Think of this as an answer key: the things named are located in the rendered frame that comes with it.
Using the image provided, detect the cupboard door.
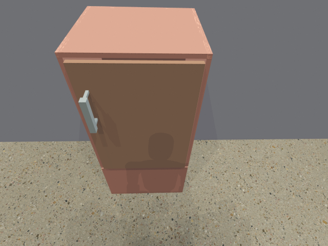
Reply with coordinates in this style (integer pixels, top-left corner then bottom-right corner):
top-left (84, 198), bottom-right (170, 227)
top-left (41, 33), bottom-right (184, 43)
top-left (63, 59), bottom-right (205, 169)

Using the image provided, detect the handle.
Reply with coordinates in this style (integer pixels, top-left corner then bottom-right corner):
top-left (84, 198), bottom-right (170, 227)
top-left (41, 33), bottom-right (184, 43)
top-left (78, 90), bottom-right (98, 133)

